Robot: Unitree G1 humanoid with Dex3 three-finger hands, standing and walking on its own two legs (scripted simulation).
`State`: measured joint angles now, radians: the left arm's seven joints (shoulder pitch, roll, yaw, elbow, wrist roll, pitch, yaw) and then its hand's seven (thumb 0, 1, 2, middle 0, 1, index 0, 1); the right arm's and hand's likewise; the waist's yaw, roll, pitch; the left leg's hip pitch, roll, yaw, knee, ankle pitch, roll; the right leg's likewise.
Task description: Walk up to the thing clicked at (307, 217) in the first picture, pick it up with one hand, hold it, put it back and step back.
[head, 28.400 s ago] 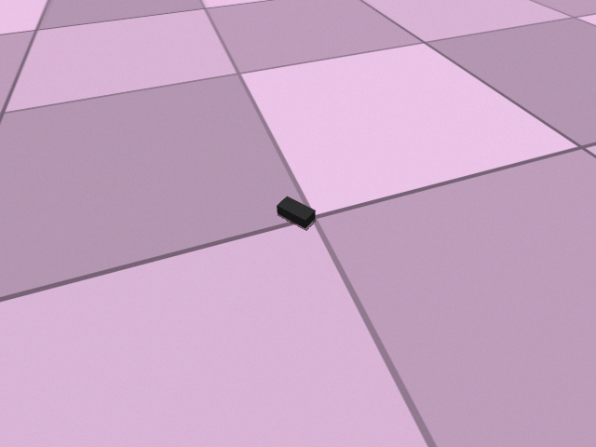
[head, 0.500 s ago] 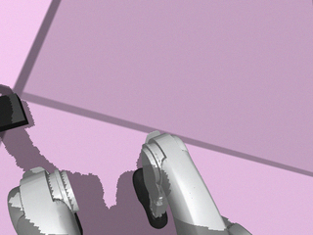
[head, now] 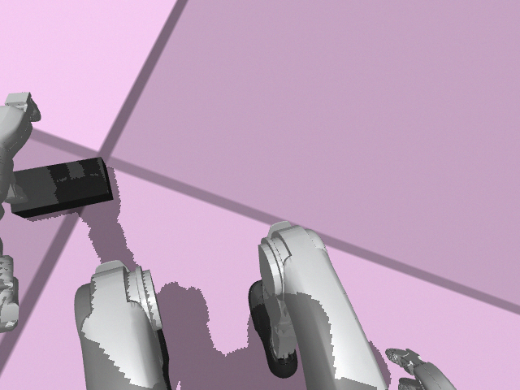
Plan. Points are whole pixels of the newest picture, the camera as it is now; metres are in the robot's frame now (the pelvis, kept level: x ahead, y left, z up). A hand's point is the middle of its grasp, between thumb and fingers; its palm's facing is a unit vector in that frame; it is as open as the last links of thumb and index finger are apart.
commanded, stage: withdraw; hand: left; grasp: from above
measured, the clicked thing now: (63, 187) +0.51 +0.27 -0.33
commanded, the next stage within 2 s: home in 0.06 s
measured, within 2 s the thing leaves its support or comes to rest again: neither
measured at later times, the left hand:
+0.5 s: hand (11, 157) +0.49 +0.28 -0.13, palm faces -0.34 -0.27 -0.90, open 11.5 cm
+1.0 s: hand out of the picture +0.31 +0.23 +0.09, palm faces -0.05 -0.89 -0.46, open 7.4 cm
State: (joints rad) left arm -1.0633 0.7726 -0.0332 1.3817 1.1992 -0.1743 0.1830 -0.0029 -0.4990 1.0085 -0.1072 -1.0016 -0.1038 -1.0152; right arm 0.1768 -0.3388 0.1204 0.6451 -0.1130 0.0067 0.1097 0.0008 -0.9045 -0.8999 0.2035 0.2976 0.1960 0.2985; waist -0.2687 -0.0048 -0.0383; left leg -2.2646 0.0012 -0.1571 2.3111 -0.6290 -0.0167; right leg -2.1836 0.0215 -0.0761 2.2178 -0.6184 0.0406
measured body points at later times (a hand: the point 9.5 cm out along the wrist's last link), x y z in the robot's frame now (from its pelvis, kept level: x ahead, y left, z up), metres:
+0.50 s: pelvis +0.02 +0.00 +0.01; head +0.24 +0.06 +0.39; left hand +0.51 +0.29 -0.07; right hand +0.06 -0.25 -0.10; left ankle +0.09 +0.13 -0.32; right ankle +0.12 -0.13 -0.32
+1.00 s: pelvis +0.02 +0.00 +0.19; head +0.15 +0.04 +0.62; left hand +0.31 +0.28 +0.12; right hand +0.25 -0.23 +0.10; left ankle +0.09 +0.13 -0.32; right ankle +0.12 -0.13 -0.32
